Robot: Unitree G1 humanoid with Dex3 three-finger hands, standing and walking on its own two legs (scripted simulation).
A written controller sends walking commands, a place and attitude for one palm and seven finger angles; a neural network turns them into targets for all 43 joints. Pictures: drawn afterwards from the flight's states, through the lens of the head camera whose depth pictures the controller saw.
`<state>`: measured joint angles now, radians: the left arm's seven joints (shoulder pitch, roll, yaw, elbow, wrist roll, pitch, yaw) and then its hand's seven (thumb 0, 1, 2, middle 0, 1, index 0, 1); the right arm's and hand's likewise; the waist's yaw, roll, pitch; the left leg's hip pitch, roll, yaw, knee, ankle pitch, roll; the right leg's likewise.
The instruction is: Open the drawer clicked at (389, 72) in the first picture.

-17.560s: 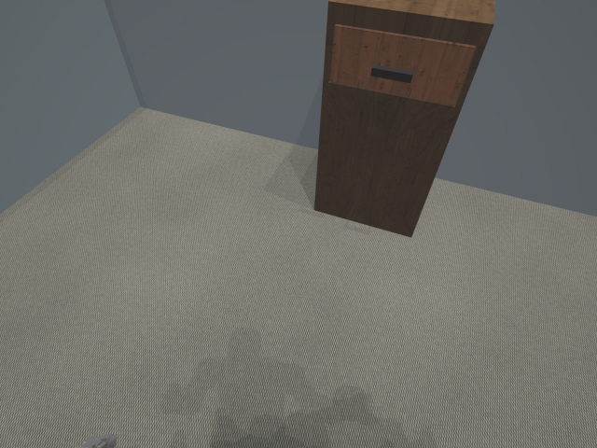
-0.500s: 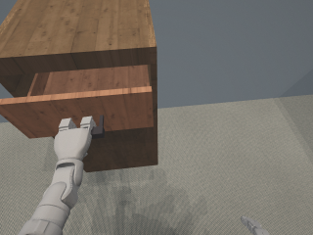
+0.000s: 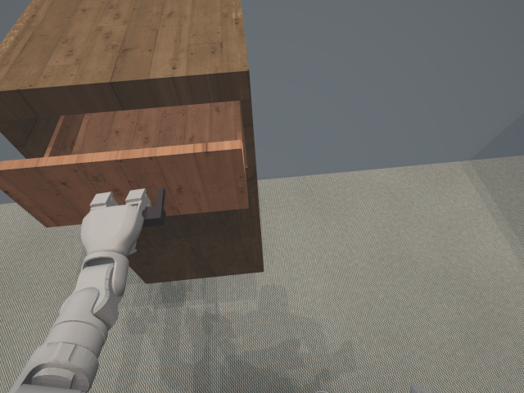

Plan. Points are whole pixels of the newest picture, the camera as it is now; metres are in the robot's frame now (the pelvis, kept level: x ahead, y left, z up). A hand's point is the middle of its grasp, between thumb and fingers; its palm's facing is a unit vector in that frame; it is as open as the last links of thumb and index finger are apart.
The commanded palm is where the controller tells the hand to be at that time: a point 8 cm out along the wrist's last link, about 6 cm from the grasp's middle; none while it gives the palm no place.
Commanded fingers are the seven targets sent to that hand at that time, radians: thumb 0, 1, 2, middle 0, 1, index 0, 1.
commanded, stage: pull the drawer open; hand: left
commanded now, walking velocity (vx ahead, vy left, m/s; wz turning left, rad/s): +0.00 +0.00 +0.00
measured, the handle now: (129, 207) +0.42 +0.25 +0.00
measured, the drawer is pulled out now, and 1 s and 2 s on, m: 0.12 0.30 0.30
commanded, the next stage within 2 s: open the thumb to release the handle in 0.98 s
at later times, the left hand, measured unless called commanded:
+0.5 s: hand (118, 314) +0.24 +0.23 -0.02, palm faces -0.01 -0.09 -1.00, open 6.1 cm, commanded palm +0.20 +0.23 +0.04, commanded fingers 0.00 0.90 0.90 -0.40 -1.35 -0.40 -1.35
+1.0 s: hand (109, 363) +0.17 +0.22 -0.02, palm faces -0.02 -0.09 -1.00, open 6.2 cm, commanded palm +0.14 +0.23 +0.04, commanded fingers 0.00 0.90 0.90 -0.40 -1.35 -0.40 -1.35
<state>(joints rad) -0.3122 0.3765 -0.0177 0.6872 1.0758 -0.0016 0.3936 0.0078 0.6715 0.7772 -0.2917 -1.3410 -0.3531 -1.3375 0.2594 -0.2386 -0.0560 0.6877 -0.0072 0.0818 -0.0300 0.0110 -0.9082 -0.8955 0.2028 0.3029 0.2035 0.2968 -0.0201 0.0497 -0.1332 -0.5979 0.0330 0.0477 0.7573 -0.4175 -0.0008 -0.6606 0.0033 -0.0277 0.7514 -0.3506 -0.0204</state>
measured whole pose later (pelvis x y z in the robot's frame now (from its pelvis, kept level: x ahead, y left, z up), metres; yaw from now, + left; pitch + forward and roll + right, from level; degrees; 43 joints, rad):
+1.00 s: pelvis +0.01 -0.01 -0.01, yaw -1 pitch +11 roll +1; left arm 0.55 0.31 -0.06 -0.08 1.08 0.00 0.50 0.03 0.67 0.77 -0.24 -1.31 -0.36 -1.29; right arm 0.13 -0.22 -0.02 0.61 -0.06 0.04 0.04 0.01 -0.91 -0.90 0.20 0.30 0.20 0.30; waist 0.06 0.03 -0.13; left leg -0.55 0.04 0.06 0.85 -0.49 -0.01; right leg -0.63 0.01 -0.01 0.87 -0.43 -0.03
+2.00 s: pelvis -0.03 -0.01 +0.00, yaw +1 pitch +7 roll +1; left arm 0.24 0.29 -0.12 0.19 1.09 0.06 0.47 0.00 -0.49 0.30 -0.32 -1.22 -0.32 -1.20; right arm 0.11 -0.22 -0.02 0.68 -0.03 0.02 -0.05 0.02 -0.91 -0.90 0.20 0.30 0.20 0.30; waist 0.08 0.04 -0.09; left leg -0.51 0.02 0.03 0.78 -0.40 -0.01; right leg -0.57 -0.01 -0.04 0.80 -0.35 -0.03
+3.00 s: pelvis -0.01 +0.00 +0.03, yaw +1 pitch -2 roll +0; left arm 0.28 0.40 -0.11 -0.28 0.97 0.15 0.15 0.00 -0.49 0.30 -0.32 -1.20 -0.33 -1.21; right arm 0.05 -0.23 0.03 0.67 -0.01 0.08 -0.01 0.02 -0.91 -0.90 0.20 0.30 0.20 0.30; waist 0.13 0.11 -0.01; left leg -0.13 0.01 0.03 0.44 -0.28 -0.01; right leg -0.20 0.00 -0.04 0.46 -0.24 -0.02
